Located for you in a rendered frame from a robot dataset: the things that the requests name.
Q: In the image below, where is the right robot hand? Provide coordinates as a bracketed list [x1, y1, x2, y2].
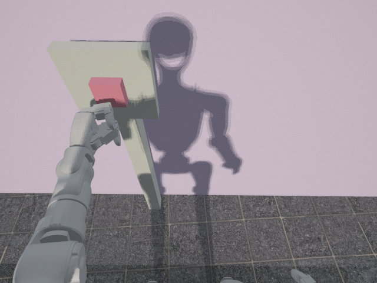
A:
[291, 269, 316, 283]

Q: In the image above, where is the button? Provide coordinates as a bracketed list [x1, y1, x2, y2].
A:
[88, 77, 128, 107]

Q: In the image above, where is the left robot hand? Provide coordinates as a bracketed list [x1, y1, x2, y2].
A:
[70, 102, 121, 155]

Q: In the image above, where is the panel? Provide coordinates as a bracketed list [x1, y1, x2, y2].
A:
[47, 41, 161, 209]

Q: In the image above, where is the robot left upper arm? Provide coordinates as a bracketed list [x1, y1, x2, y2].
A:
[15, 241, 87, 283]

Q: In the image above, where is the robot left forearm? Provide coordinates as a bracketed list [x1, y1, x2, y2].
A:
[12, 146, 95, 283]

